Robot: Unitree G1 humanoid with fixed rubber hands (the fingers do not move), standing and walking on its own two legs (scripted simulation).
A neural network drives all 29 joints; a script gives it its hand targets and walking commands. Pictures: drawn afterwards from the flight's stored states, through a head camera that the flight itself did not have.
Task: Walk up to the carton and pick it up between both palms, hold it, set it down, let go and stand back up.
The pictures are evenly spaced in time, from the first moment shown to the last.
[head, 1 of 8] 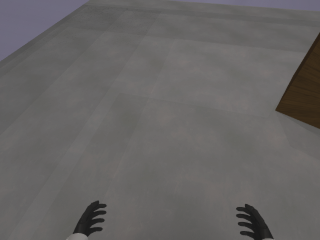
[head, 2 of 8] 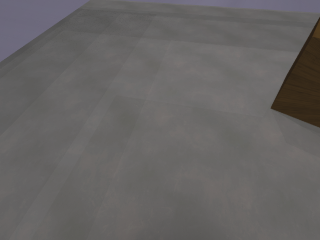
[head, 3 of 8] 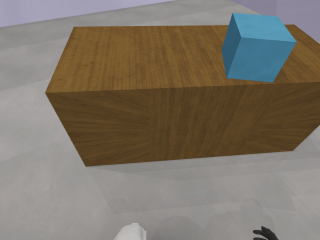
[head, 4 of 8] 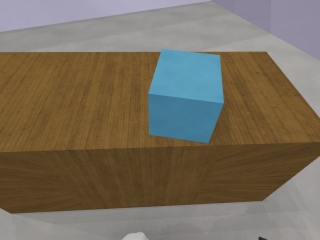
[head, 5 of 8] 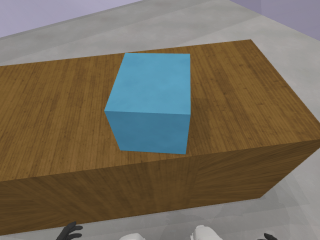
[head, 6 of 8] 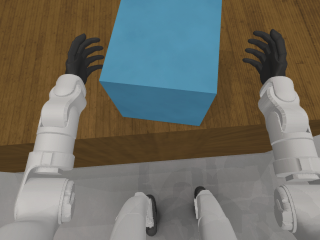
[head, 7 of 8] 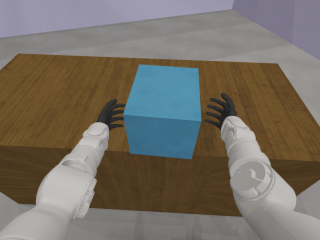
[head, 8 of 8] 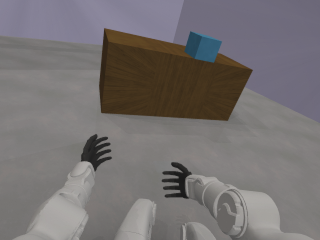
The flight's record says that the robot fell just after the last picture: yes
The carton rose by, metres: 0.01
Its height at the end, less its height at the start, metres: +0.00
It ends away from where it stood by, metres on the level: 0.07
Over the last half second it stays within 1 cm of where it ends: yes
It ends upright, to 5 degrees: yes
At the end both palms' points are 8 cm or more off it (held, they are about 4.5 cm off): yes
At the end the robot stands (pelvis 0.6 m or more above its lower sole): no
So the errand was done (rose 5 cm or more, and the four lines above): no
